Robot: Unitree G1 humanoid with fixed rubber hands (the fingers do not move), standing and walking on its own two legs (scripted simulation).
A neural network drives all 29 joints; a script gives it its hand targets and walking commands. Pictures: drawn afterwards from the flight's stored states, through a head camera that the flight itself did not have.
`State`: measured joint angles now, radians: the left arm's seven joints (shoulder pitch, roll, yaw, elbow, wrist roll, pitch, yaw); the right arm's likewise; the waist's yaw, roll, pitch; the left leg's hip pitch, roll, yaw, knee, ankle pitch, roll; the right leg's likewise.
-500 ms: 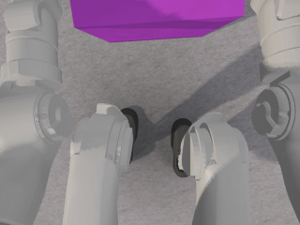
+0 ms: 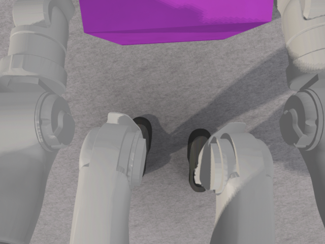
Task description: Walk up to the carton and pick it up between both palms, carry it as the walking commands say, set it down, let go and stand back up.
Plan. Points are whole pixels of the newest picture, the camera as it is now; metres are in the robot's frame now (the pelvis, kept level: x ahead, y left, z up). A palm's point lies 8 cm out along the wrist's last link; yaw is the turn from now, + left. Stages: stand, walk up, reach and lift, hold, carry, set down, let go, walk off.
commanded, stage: set down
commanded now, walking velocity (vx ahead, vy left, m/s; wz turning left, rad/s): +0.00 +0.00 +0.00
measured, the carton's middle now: out of the picture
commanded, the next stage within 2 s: let go in 1.68 s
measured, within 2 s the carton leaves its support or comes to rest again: neither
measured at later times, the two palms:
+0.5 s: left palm out of the picture +0.55 +0.25 -0.14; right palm out of the picture +0.60 -0.17 -0.13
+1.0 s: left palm out of the picture +0.56 +0.26 +0.02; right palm out of the picture +0.60 -0.19 +0.02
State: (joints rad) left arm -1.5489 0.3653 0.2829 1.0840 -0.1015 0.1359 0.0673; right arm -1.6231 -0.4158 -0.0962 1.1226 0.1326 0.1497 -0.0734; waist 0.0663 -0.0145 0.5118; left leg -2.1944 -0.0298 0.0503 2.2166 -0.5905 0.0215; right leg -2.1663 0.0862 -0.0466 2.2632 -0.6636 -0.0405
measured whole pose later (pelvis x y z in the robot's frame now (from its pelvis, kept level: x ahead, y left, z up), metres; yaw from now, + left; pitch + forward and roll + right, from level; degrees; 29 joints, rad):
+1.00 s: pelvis +0.01 +0.00 +0.12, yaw +1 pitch +45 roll +1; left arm -1.37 0.42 0.32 0.91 -0.12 0.27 0.01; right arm -1.46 -0.49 -0.17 0.98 0.09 0.28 0.02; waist 0.06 -0.01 0.12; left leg -2.06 -0.05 0.03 1.78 -0.50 0.03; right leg -2.03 0.06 -0.02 1.82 -0.57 -0.04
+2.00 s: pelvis +0.07 +0.01 +0.34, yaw +0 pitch +41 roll -1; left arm -0.74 0.29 0.28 0.65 0.03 0.18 -0.08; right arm -0.81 -0.29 -0.25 0.70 -0.04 0.18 0.01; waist 0.04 0.00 -0.02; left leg -1.29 -0.05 -0.02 0.83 -0.25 0.03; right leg -1.25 0.06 0.03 0.85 -0.30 -0.01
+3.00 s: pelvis +0.12 +0.00 +0.41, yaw +0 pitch -5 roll +0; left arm 0.22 0.22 0.05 0.41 0.02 0.18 -0.06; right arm 0.22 -0.21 -0.05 0.43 -0.01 0.14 0.06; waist 0.00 -0.01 0.10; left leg -0.09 -0.05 -0.03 0.46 -0.27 0.03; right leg -0.06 0.05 0.04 0.47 -0.31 -0.04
